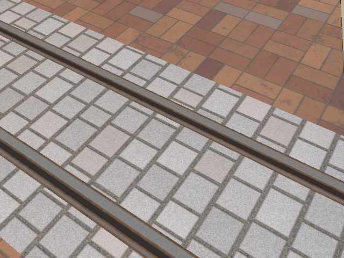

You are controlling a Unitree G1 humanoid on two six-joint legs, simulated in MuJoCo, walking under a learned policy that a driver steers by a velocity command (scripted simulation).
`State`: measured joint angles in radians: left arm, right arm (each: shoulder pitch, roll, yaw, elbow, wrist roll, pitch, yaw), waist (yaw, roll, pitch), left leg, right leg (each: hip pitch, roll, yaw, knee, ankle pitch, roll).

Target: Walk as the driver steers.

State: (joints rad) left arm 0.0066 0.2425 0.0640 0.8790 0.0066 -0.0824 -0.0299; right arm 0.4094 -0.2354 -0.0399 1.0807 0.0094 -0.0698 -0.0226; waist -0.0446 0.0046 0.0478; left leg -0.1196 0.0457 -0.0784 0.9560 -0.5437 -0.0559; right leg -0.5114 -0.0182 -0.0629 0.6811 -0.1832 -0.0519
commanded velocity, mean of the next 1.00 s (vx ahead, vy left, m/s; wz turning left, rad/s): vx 0.23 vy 0.00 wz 0.00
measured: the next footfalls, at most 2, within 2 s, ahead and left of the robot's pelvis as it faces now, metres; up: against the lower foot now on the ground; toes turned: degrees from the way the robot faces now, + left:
left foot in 0.58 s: +0.14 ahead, +0.13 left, +0.00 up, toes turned +2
right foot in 0.96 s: +0.32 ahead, -0.11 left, +0.00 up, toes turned -2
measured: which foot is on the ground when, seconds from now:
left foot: up 0.00-0.56, down 0.58-0.98, up 1.00-1.00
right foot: down 0.00-0.58, up 0.60-0.94, down 0.96-1.00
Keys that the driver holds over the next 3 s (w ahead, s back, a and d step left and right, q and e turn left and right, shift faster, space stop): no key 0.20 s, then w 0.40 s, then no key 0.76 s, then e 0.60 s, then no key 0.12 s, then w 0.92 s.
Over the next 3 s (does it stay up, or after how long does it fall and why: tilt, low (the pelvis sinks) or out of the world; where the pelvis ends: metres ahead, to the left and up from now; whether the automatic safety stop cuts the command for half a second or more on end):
stays up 0.58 -0.17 0.02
